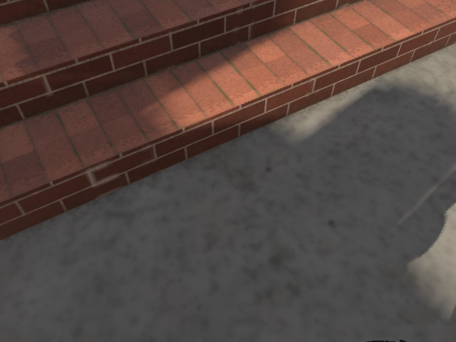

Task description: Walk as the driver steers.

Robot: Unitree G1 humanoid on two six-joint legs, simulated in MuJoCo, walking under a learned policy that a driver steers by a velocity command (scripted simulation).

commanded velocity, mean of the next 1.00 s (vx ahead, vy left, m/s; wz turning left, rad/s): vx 0.50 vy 0.00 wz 0.25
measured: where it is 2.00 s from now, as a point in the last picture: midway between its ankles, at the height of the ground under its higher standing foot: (192, 191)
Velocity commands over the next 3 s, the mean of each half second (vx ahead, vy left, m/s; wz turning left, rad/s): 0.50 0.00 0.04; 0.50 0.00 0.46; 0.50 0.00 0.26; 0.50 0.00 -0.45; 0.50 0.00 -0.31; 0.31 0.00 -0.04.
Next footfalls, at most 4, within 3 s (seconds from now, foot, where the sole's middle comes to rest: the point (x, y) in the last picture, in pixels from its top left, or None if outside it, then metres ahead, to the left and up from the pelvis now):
0.54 right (283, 340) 0.46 -0.10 -0.76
1.10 left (202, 265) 0.66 0.14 -0.76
1.64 right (218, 195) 0.93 0.11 -0.76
2.16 left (160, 104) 1.18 0.34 -0.59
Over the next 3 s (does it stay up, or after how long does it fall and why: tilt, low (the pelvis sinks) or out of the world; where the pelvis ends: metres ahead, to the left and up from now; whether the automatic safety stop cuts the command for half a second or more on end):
stays up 1.49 0.14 0.28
